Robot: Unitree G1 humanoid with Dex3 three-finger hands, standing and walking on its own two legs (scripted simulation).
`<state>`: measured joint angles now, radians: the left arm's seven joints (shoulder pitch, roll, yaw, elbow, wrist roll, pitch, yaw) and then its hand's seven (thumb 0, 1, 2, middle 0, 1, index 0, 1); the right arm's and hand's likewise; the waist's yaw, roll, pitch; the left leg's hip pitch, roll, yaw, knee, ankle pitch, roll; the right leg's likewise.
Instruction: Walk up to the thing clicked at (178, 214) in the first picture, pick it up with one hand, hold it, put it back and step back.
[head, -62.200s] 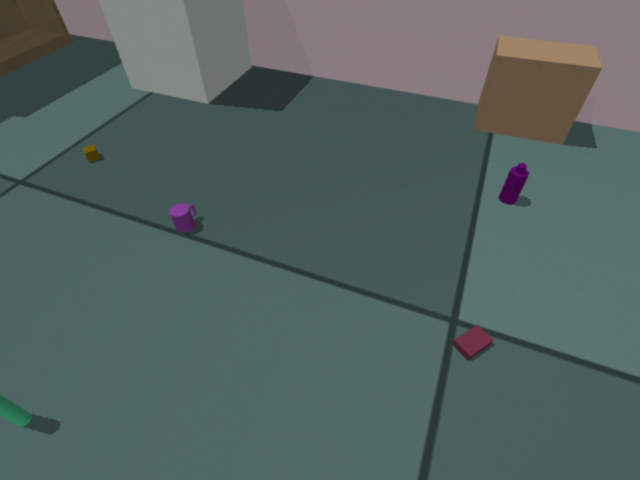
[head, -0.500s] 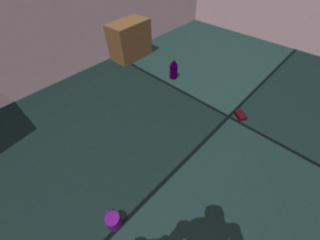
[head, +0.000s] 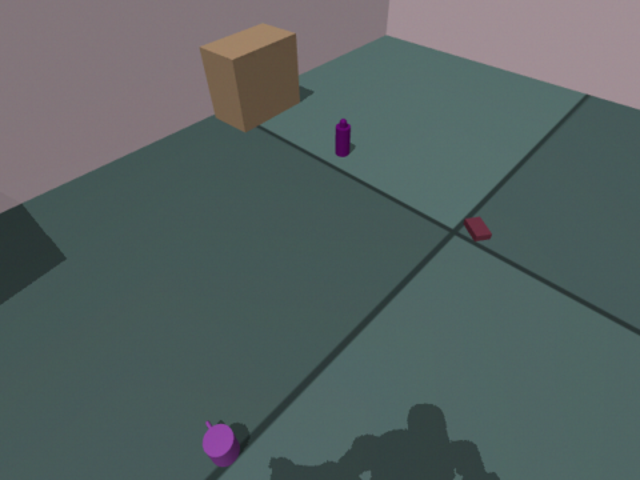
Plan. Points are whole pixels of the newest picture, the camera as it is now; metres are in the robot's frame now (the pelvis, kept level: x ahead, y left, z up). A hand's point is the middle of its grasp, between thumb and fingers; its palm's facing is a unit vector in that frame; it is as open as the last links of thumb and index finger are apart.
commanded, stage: stand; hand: left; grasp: from above
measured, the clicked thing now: (218, 440) +0.38 +0.34 -0.73
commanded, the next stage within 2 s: step back in 0.68 s
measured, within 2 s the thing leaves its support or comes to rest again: neither
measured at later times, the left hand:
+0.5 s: hand out of the picture +0.07 +0.24 -0.16, palm faces -0.01 -0.94 -0.34, open 7.3 cm
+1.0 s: hand out of the picture +0.09 +0.30 -0.18, palm faces -0.04 -0.92 -0.38, open 7.3 cm
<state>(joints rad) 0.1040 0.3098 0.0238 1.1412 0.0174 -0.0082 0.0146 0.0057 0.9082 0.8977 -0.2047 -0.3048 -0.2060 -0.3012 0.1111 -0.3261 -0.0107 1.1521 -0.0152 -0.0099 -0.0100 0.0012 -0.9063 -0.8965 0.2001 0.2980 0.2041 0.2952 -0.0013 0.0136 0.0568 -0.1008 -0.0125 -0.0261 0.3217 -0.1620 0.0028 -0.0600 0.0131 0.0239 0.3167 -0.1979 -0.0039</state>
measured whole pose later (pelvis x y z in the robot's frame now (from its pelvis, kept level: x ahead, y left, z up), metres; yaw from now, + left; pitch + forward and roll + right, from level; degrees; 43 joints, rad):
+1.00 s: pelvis -0.05 +0.03 -0.02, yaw +0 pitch -2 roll +0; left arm 0.05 0.41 0.05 0.92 0.02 0.05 0.01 0.01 0.91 0.90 -0.21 -0.30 -0.21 -0.30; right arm 0.13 -0.40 -0.06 0.97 -0.01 0.03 0.01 0.00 -0.91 -0.90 0.20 0.30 0.20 0.30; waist -0.02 -0.04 0.16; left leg -0.25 -0.04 -0.03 0.61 -0.33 0.03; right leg -0.33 -0.02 0.05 0.64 -0.28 0.01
